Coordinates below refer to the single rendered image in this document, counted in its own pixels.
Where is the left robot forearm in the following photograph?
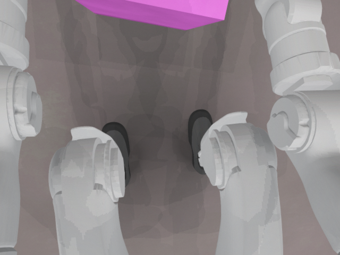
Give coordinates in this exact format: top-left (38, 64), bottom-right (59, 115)
top-left (0, 0), bottom-right (29, 71)

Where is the robot left upper arm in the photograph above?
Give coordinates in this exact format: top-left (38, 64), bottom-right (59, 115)
top-left (0, 65), bottom-right (43, 255)

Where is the robot right foot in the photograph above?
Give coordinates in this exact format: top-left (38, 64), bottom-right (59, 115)
top-left (188, 109), bottom-right (213, 175)

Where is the carton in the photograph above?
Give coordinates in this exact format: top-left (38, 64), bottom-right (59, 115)
top-left (75, 0), bottom-right (228, 30)

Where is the robot right shin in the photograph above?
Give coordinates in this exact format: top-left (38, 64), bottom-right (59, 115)
top-left (198, 112), bottom-right (277, 176)

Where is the right robot forearm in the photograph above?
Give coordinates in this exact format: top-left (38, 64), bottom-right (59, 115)
top-left (254, 0), bottom-right (340, 96)

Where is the robot right upper arm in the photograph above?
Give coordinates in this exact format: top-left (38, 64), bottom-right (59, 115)
top-left (267, 90), bottom-right (340, 255)

